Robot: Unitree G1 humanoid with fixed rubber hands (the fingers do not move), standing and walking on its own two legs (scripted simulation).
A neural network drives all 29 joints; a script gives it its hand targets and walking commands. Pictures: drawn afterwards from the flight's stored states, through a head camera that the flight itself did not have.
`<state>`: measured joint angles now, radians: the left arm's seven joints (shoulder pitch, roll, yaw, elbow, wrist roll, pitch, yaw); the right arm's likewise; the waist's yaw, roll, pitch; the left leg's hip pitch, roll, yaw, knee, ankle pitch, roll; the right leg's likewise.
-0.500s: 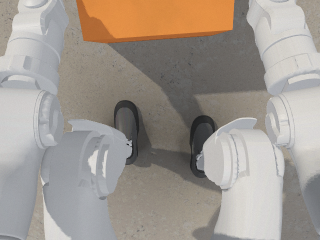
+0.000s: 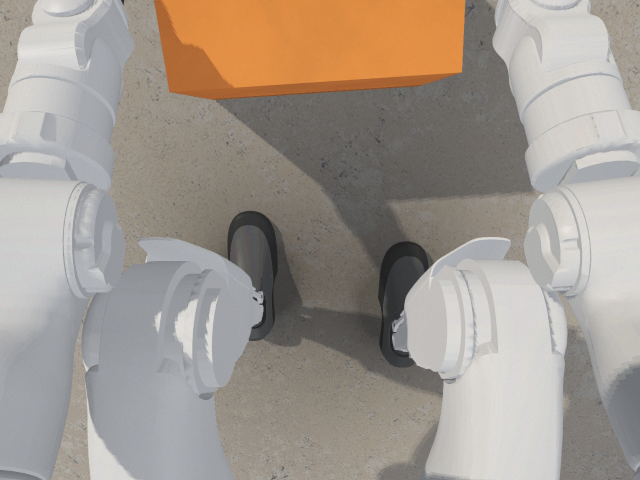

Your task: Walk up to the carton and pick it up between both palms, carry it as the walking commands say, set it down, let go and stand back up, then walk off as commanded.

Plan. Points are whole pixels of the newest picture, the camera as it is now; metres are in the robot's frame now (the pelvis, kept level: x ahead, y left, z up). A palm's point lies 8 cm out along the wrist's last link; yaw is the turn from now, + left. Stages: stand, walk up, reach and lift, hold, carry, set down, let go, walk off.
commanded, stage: reach and lift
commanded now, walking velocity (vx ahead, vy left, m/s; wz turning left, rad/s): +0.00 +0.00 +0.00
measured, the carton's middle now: (310, 3) +0.54 +0.04 -0.27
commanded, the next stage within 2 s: none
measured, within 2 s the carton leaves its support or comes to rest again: leaves its support in 0.18 s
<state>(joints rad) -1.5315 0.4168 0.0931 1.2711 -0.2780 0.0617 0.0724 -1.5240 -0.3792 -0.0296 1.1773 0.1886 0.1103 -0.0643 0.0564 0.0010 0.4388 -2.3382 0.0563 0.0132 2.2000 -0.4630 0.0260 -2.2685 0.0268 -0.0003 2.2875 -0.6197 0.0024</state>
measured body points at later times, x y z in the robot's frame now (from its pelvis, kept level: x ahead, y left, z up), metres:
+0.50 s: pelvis -0.01 +0.00 +0.01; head +0.35 +0.02 +0.28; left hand +0.54 +0.22 -0.13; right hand +0.58 -0.15 -0.13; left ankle +0.14 +0.12 -0.31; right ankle +0.10 -0.12 -0.31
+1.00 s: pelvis +0.00 +0.00 +0.04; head +0.34 +0.01 +0.34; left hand +0.54 +0.22 -0.08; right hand +0.58 -0.14 -0.08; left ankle +0.14 +0.12 -0.31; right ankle +0.10 -0.12 -0.31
